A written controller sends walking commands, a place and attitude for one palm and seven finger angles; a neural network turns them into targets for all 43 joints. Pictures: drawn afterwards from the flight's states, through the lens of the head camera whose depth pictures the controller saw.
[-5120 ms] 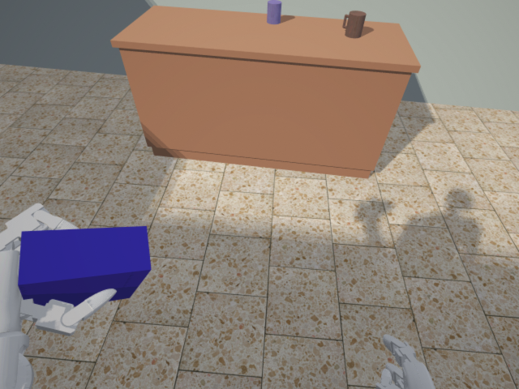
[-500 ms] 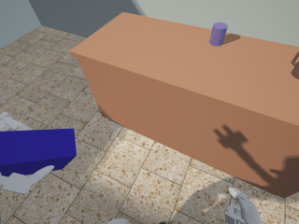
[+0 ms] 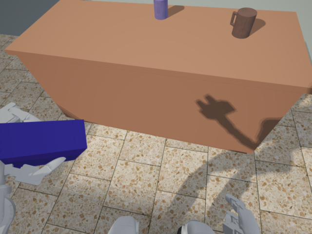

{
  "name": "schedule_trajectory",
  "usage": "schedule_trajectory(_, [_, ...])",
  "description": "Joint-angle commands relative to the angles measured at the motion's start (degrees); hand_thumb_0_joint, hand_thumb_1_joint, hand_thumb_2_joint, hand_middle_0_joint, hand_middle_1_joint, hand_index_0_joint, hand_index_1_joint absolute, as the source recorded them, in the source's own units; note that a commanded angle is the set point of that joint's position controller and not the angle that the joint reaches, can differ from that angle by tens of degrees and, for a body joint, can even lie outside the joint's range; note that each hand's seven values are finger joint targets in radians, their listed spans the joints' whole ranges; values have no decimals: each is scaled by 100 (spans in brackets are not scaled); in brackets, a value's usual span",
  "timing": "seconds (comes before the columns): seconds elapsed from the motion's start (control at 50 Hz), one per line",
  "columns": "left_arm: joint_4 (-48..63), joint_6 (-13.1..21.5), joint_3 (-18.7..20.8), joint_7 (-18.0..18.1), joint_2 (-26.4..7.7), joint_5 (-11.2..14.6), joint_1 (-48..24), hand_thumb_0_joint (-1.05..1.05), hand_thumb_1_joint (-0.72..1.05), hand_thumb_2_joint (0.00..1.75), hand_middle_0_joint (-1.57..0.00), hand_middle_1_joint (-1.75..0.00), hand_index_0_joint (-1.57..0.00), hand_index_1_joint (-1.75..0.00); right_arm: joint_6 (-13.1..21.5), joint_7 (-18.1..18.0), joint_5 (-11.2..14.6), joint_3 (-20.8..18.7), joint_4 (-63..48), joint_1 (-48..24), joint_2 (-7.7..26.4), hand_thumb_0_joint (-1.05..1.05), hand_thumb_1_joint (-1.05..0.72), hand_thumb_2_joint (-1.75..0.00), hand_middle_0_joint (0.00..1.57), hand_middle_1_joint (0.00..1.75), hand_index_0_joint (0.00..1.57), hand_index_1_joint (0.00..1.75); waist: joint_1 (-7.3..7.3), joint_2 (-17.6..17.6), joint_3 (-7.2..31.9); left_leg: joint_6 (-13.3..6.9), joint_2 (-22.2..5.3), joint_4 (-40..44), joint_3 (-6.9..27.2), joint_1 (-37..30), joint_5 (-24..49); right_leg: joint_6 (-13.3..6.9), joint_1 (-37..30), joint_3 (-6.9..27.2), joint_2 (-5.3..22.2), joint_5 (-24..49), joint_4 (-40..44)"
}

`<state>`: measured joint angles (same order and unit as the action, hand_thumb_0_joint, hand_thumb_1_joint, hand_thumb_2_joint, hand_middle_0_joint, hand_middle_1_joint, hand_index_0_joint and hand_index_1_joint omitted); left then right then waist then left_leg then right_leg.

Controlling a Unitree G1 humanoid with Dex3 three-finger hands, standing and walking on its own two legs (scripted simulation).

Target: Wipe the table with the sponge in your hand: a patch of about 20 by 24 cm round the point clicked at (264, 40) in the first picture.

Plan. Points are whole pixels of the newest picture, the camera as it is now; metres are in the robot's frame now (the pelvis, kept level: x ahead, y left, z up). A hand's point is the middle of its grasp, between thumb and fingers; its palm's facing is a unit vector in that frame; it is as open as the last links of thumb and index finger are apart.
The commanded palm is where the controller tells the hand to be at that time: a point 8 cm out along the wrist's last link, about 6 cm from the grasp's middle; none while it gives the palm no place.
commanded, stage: turn to face it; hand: left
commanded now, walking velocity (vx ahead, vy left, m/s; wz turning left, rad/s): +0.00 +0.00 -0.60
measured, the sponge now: (56, 144) +0.24 +0.21 +0.16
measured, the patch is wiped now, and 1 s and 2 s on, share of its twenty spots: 0.00 0.00 0.00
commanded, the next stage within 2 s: take the last steps up to it in 0.94 s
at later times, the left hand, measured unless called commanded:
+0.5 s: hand (83, 164) +0.20 +0.13 +0.19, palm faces +0.15 -0.86 -0.49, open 9.4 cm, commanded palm +0.15 +0.19 +0.20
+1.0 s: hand (158, 194) +0.16 +0.01 +0.20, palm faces -0.06 -0.85 -0.53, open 9.4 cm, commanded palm +0.14 +0.07 +0.20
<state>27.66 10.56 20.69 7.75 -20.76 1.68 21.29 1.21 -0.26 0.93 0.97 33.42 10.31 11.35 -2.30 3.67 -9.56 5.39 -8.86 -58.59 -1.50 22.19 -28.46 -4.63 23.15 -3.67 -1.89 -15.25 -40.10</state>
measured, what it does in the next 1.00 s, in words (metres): walks backwards, turning right: left foot, then right foot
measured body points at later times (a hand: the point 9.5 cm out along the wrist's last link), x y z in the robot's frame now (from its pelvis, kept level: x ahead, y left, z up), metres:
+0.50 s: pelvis -0.07 -0.04 +0.01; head -0.04 -0.06 +0.46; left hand +0.19 +0.17 +0.22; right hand +0.05 -0.32 -0.07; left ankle -0.05 +0.13 -0.72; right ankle +0.00 -0.09 -0.68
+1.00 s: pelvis -0.14 -0.10 +0.02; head -0.12 -0.13 +0.47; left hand +0.16 +0.05 +0.23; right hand -0.13 -0.41 -0.07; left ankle -0.09 +0.05 -0.68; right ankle -0.07 -0.17 -0.72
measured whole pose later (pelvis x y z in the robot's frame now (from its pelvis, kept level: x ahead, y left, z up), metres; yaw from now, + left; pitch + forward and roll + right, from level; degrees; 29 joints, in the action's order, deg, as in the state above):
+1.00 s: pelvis -0.14 -0.10 +0.02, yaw -29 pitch +1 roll +4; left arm 28.8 13.4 23.6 8.0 -24.6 2.5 30.9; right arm -1.7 -1.3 0.8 -2.3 33.1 11.1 15.8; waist 0.7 -1.7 -1.8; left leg 2.4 0.5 -44.5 -2.5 19.3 -27.7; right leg -6.8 21.0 4.8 -6.0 -1.5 -21.8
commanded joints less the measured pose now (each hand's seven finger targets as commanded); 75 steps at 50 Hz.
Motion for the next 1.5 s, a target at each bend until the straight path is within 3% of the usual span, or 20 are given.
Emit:
schedule_trajectory(0.0, [1887, 511, 1199, 236, -1377, 215, 681, 0, 10, 130, -120, -160, -120, -160, 70, -10, -39, -218, -1010, -530, 454, 0, -90, -90, 20, 30, 20, 30, 81, -556, 2098, -6, 377, -1021, 385, 937, 312, -491, -2041, 2538, 1607, 1635, 1820])
schedule_trajectory(0.2, [1243, 433, 1000, 227, -1171, 229, 1023, 0, 10, 130, -120, -160, -120, -160, -260, -8, 12, -345, -1082, -485, 699, 0, -90, -90, 20, 30, 20, 30, 47, -935, 1858, -170, 746, 1352, 127, -37, 38, -401, -1121, 3022, 1322, 79, 2592])
schedule_trajectory(0.34, [1435, 386, 626, 125, -1189, 119, 187, 0, 10, 130, -120, -160, -120, -160, -447, -15, -32, -429, -1170, -211, 849, 0, -90, -90, 20, 30, 20, 30, 207, -790, 1732, -568, 810, 3304, -140, -1658, 74, 390, -38, 2879, 654, -1233, 2964])
schedule_trajectory(0.42, [1916, 488, 968, 36, -1469, 38, -218, 0, 10, 130, -120, -160, -120, -160, -116, -141, -57, -436, -1351, -595, 640, 0, -90, -90, 20, 30, 20, 30, 57, 1321, 1266, -1784, -1844, 4654, 1532, -677, 350, 831, 850, 905, -188, -887, -2367])
schedule_trajectory(0.46, [1448, 466, 1040, -36, -1394, 57, 241, 0, 10, 130, -120, -160, -120, -160, 24, -99, 13, -519, -1314, -452, 688, 0, -90, -90, 20, 30, 20, 30, -45, 956, 1080, -1526, -1650, 4320, 236, -387, 729, 743, 893, 845, 157, -948, -3117])
schedule_trajectory(0.56, [1192, 410, 351, 67, -812, 18, -369, 0, 10, 130, -120, -160, -120, -160, 430, -91, 75, -420, -1014, 49, 861, 0, -90, -90, 20, 30, 20, 30, 137, 487, 873, -613, -904, 2548, -712, -592, 2218, 782, -776, -278, 1, -306, 552])
schedule_trajectory(0.58, [1310, 397, 385, 91, -930, -24, -710, 0, 10, 130, -120, -160, -120, -160, 510, -83, 85, -440, -1000, -15, 876, 0, -90, -90, 20, 30, 20, 30, 130, -12, 1099, -482, -640, 1645, -740, -495, 2120, 672, -1279, -29, 130, 474, 1238])
schedule_trajectory(0.62, [1171, 383, 977, 223, -1554, 0, -695, 0, 10, 130, -120, -160, -120, -160, 582, -133, 39, -392, -1126, -448, 689, 0, -90, -90, 20, 30, 20, 30, 16, -2481, 1508, -108, 563, -919, -306, 928, -844, -373, -1613, 3393, 2008, 3256, 2047])
schedule_trajectory(0.66, [1636, 414, 1200, 217, -1690, 91, -102, 0, 10, 130, -120, -160, -120, -160, 408, -93, -23, -381, -994, -627, 631, 0, -90, -90, 20, 30, 20, 30, 20, -1110, 1767, -99, 460, -1500, 532, 850, -201, -355, -1473, 3721, 1994, 1703, 2119])
schedule_trajectory(0.7, [1887, 535, 1185, 219, -1432, 190, 556, 0, 10, 130, -120, -160, -120, -160, 206, -33, -45, -232, -899, -623, 462, 0, -90, -90, 20, 30, 20, 30, 80, -630, 2074, -64, 479, -1415, 468, 908, 353, -450, -1880, 2825, 1627, 1410, 1893])
schedule_trajectory(1.02, [1225, 465, 580, 156, -1046, 20, 396, 0, 10, 130, -120, -160, -120, -160, -62, -141, -12, -422, -929, -241, 801, 0, -90, -90, 20, 30, 20, 30, 224, -858, 1867, -602, 979, 3153, -255, -1382, 305, 220, -704, 2468, 986, -859, 3152])
schedule_trajectory(1.1, [1608, 543, 565, 125, -1092, -115, 271, 0, 10, 130, -120, -160, -120, -160, 102, -211, -105, -527, -1062, -292, 1052, 0, -90, -90, 20, 30, 20, 30, 255, 1150, 1792, -1687, -850, 4668, 1445, -1567, -674, 890, 15, 537, -446, -544, -213])
schedule_trajectory(1.12, [1813, 539, 754, 214, -1316, -131, 40, 0, 10, 130, -120, -160, -120, -160, 236, -252, -117, -412, -1070, -508, 747, 0, -90, -90, 20, 30, 20, 30, 310, 1673, 1266, -1948, -1198, 5017, 1902, -399, -946, 642, 132, 400, -309, -857, -1747])
schedule_trajectory(1.16, [1434, 547, 904, 163, -1340, -164, 295, 0, 10, 130, -120, -160, -120, -160, 443, -234, -75, -456, -877, -426, 703, 0, -90, -90, 20, 30, 20, 30, 202, 999, 754, -1801, -963, 4788, 1023, 123, -709, 575, 405, 441, -14, -882, -2544])
schedule_trajectory(1.26, [829, 506, 340, 173, -787, -151, -84, 0, 10, 130, -120, -160, -120, -160, 604, -362, -49, -365, -479, -213, 809, 0, -90, -90, 20, 30, 20, 30, 273, 658, 748, -1167, -319, 3388, 280, -35, 106, 585, -1187, -506, 48, -778, 1152])
schedule_trajectory(1.28, [831, 526, 301, 175, -813, -176, -429, 0, 10, 130, -120, -160, -120, -160, 633, -375, -57, -388, -432, -298, 817, 0, -90, -90, 20, 30, 20, 30, 289, 195, 819, -1019, -92, 2578, 61, 409, 86, 466, -1796, -80, 330, -599, 1656])
schedule_trajectory(1.32, [555, 541, 640, 219, -1268, -164, -724, 0, 10, 130, -120, -160, -120, -160, 657, -337, -47, -427, -514, -488, 713, 0, -90, -90, 20, 30, 20, 30, 170, -2280, 1058, -594, 786, -488, -137, 1986, -378, -582, -2307, 3744, 2623, -1106, 2846])
schedule_trajectory(1.34, [604, 605, 554, 164, -1229, -145, -848, 0, 10, 130, -120, -160, -120, -160, 659, -301, -55, -536, -455, -523, 863, 0, -90, -90, 20, 30, 20, 30, 171, -1864, 900, -532, 647, -1029, 552, 1673, 196, -328, -1601, 4071, 2595, -1708, 3216])
schedule_trajectory(1.4, [789, 770, 638, 55, -1159, -69, -111, 0, 10, 130, -120, -160, -120, -160, 491, -232, -93, -338, -317, -536, 572, 0, -90, -90, 20, 30, 20, 30, 230, -611, 861, -409, 405, -1257, 396, 1576, 1208, -442, -1292, 2194, 2171, -373, 2808])
schedule_trajectory(1.48, [832, 897, 938, 111, -1277, -58, 500, 0, 10, 130, -120, -160, -120, -160, 434, -225, -96, -414, -364, -465, 589, 0, -90, -90, 20, 30, 20, 30, 251, -859, 1369, -367, 380, -394, 124, 1498, 1540, -319, -1855, 1207, 1970, 1290, 2534])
